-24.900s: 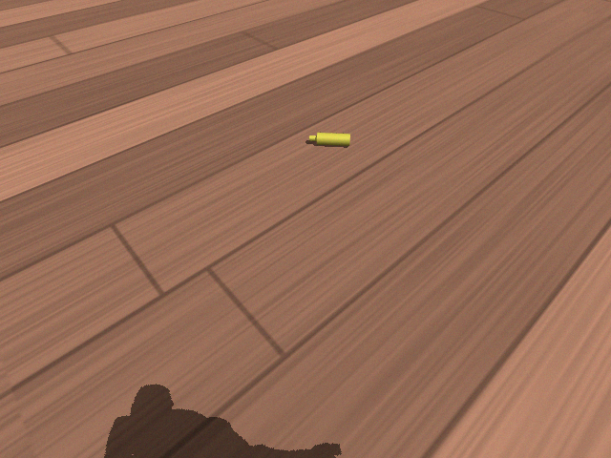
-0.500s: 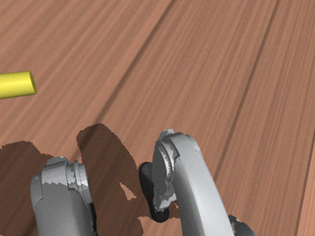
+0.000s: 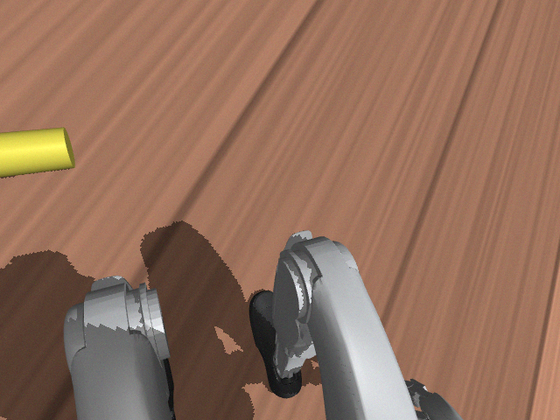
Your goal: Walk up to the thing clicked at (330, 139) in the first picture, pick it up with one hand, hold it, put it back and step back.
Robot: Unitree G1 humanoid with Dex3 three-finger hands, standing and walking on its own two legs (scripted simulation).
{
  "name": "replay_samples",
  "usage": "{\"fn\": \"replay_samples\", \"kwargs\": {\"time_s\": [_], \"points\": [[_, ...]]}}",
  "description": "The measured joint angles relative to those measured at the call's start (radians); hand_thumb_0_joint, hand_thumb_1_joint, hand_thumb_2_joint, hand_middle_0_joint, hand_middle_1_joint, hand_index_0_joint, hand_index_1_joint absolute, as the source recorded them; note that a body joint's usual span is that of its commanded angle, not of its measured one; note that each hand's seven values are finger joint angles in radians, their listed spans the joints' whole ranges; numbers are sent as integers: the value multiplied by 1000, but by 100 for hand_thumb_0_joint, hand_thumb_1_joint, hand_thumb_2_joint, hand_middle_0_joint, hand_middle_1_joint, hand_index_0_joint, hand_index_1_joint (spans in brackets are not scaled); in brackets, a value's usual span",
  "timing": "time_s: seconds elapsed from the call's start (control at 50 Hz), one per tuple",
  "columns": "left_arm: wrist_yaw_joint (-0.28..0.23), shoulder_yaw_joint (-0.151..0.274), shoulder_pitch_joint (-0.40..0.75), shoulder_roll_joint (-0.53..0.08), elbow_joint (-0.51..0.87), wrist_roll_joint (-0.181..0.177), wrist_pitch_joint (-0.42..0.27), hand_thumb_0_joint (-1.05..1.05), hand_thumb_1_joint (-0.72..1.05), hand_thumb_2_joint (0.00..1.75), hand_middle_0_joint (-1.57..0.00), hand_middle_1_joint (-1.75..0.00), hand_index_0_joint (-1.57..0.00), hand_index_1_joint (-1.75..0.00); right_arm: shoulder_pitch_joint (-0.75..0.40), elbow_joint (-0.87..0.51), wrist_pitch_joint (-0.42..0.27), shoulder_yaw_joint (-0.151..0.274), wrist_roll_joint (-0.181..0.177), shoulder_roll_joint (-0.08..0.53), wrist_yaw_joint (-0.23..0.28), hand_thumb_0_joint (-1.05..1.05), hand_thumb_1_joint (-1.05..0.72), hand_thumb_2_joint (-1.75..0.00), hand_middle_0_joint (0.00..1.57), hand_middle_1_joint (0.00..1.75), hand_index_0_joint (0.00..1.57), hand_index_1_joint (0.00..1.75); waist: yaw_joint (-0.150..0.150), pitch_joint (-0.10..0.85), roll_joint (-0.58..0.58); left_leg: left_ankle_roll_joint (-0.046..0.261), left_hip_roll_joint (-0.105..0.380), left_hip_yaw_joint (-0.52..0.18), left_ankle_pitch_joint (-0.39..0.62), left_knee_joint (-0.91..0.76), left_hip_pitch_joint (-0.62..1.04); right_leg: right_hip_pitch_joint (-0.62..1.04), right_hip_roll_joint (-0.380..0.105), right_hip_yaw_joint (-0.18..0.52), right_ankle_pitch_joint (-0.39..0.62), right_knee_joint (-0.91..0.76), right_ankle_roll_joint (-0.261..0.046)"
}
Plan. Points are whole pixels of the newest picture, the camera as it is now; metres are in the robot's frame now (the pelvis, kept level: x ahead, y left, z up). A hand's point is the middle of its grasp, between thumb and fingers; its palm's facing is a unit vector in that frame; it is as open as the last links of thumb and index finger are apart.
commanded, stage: approach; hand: left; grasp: from above
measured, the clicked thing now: out of the picture +0.52 +0.35 -0.30
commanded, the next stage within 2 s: close in in 0.70 s
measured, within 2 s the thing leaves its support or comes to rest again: neither
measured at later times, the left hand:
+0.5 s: hand out of the picture +0.53 +0.30 -0.17, palm faces -0.44 -0.04 -0.90, open 14.1 cm
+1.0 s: hand out of the picture +0.52 +0.32 -0.17, palm faces -0.43 -0.06 -0.90, open 14.0 cm
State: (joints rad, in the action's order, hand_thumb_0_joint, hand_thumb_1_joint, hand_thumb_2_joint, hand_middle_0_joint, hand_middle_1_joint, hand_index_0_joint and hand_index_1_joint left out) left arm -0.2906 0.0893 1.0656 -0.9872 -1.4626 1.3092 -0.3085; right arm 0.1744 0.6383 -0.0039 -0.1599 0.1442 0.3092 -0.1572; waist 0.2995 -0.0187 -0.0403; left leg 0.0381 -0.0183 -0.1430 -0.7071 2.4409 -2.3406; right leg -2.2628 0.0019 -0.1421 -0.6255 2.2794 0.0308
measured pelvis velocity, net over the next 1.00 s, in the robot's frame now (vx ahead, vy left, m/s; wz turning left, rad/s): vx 0.00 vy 0.00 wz -0.02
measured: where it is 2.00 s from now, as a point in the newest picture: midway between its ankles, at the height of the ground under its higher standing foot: (222, 388)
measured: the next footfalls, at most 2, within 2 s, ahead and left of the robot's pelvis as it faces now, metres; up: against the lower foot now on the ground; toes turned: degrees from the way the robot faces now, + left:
none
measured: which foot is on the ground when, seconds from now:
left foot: down 0.00-1.00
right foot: down 0.00-1.00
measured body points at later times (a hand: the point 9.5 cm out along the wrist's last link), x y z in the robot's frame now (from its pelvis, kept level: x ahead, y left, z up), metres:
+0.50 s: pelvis +0.00 +0.00 +0.00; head +0.28 +0.07 +0.35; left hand +0.55 +0.30 -0.12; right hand +0.00 -0.26 -0.07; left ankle +0.07 +0.11 -0.30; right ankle +0.12 -0.12 -0.30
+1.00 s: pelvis +0.00 +0.00 +0.00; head +0.27 +0.12 +0.35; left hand +0.54 +0.32 -0.12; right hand +0.06 -0.27 -0.05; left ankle +0.07 +0.11 -0.30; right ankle +0.12 -0.12 -0.29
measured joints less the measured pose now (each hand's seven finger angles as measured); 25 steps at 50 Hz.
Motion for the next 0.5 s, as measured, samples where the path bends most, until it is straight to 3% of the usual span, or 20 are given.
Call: {"fn": "replay_samples", "kwargs": {"time_s": [0.1, 0.18, 0.28, 0.34, 0.42, 0.5], "points": [[-1, -55, 30, 32, 4, 1, 2, 0, -55, 103, -8, -103, -9, -104, 8, 10, -5, -2, 0, -8, 4, 0, -91, -90, 20, 30, 20, 30, 2, 9, -9, 1, 1, 8, 4, -8, -1, -4, 0, 7, 3, -4, -1], [-32, -87, 90, 56, -34, 8, 11, 0, -55, 103, -8, -105, -9, -105, 9, 17, -13, -13, 4, -15, 8, 0, -91, -90, 20, 30, 20, 30, 29, 17, -14, -3, -1, 8, 5, -11, -5, -9, -2, 7, 3, -4, -3], [-82, -86, 176, 48, -116, 50, 54, 0, -55, 102, -8, -106, -9, -106, 11, 0, -20, -34, 8, -13, 20, 0, -91, -89, 20, 30, 20, 30, 85, 13, -7, -7, 2, 1, 5, -8, -18, -25, 2, 2, 8, -4, -6], [-101, -61, 205, 32, -142, 64, 96, 0, -55, 102, -9, -106, -9, -106, 19, -17, -20, -47, 3, -6, 25, 0, -91, -89, 20, 30, 20, 30, 113, -3, 4, -6, 8, 0, 4, -7, -23, -34, 7, 1, 13, -4, -5], [-93, -31, 188, 22, -131, 36, 157, 0, -56, 103, -9, -105, -9, -106, 36, -36, -6, -66, -12, 5, 30, 0, -91, -90, 20, 30, 20, 30, 123, -23, 23, -3, 19, 6, 1, -12, -18, -39, 17, 7, 19, -10, -2], [-36, -12, 129, 15, -89, -23, 191, 0, -57, 103, -9, -105, -9, -105, 44, -40, 16, -81, -30, 6, 34, 0, -91, -90, 20, 30, 20, 30, 110, -34, 32, -2, 28, 10, -3, -21, -3, -33, 24, 11, 22, -16, -2]]}}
